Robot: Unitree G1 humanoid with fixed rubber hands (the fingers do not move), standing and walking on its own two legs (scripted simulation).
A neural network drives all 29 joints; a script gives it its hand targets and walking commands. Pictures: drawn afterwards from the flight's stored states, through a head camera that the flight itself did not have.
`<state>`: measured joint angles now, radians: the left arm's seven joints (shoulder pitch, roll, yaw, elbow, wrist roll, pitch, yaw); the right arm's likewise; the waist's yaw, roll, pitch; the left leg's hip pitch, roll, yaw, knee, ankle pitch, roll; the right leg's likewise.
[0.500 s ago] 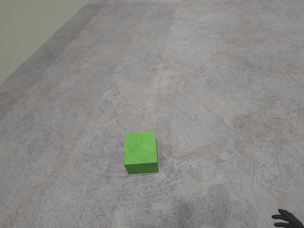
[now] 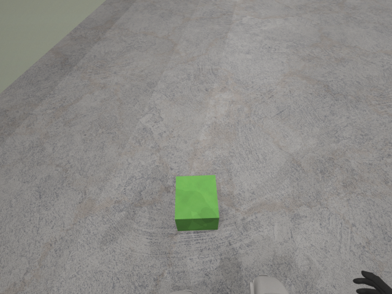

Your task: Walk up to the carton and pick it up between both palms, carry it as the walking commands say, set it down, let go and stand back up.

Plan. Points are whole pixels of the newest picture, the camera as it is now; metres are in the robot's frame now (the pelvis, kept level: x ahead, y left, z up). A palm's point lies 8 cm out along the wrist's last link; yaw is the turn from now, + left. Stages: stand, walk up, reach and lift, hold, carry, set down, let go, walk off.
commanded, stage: walk up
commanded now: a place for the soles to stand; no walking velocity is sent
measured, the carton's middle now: (196, 202) +0.62 +0.06 -0.68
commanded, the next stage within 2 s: none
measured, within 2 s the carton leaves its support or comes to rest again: neither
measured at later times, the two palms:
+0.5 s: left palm out of the picture +0.05 +0.40 -0.05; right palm out of the picture +0.14 -0.30 -0.10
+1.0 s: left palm out of the picture +0.07 +0.48 -0.07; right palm (323, 285) +0.17 -0.23 -0.11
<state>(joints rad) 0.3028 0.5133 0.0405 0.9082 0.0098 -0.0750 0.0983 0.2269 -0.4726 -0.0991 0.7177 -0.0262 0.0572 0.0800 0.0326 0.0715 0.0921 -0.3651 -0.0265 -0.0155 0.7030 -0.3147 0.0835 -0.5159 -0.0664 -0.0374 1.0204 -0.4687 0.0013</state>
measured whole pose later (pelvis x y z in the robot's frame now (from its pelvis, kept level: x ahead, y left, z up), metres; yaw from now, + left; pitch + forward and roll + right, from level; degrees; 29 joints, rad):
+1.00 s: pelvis +0.05 +0.10 -0.02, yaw +1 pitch -2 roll -1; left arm 0.32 0.55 0.04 0.91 0.01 -0.07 0.09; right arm 0.24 -0.47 -0.10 0.70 -0.03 0.07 0.08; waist 0.03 0.07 0.10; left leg -0.41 -0.04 -0.07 0.94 -0.51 0.03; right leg -0.42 -0.07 -0.04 0.75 -0.27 0.00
